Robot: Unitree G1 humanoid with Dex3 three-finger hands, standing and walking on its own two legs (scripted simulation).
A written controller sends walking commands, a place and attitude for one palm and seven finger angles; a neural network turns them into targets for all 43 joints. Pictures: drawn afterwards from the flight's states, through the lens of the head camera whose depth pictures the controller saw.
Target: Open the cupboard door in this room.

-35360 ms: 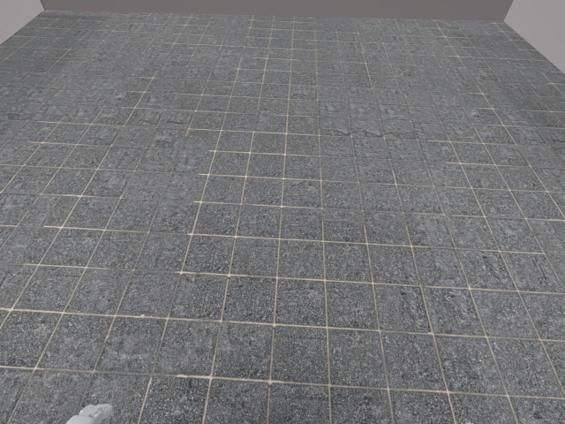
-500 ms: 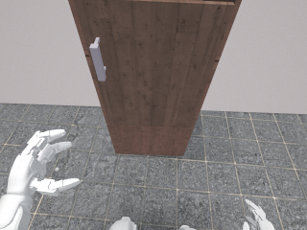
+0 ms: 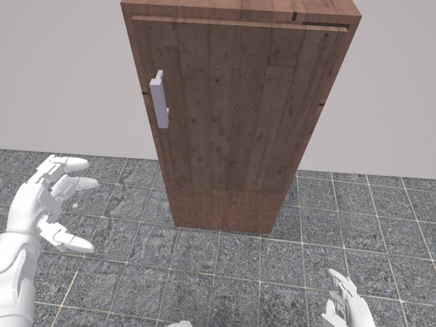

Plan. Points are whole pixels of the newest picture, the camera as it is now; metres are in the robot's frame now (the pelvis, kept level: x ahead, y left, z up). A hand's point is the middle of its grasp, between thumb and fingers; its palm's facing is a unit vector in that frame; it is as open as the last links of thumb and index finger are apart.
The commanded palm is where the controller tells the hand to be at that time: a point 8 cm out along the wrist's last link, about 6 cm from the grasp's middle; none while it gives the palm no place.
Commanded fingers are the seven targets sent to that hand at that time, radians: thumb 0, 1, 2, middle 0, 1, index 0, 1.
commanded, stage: raise the hand with hooked fingers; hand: left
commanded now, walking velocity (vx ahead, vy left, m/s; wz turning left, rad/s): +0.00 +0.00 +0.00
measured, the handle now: (161, 99) +0.58 +0.19 +0.07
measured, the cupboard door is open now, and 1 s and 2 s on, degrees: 0 0 0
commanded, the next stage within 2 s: move the hooked fingers beside the handle in 0.58 s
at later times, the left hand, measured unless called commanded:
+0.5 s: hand (84, 197) +0.29 +0.25 +0.09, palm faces +0.03 -1.00 -0.02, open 14.0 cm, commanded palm +0.26 +0.30 +0.10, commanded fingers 0.00 -0.50 0.30 -0.30 -1.20 -0.30 -1.20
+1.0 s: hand (98, 175) +0.34 +0.25 +0.09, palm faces +0.00 -1.00 +0.00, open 14.0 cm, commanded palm +0.32 +0.30 +0.09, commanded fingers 0.00 -0.50 0.30 -0.30 -1.20 -0.30 -1.20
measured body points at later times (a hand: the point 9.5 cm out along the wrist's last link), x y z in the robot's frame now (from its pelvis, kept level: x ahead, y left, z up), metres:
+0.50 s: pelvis +0.00 -0.01 +0.01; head +0.03 -0.01 +0.45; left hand +0.29 +0.31 +0.09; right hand +0.15 -0.27 -0.07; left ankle +0.02 +0.10 -0.71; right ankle -0.01 -0.12 -0.71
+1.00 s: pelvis -0.01 -0.02 +0.00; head +0.03 -0.01 +0.45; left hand +0.33 +0.30 +0.09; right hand +0.13 -0.27 -0.09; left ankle +0.02 +0.10 -0.71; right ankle -0.01 -0.12 -0.71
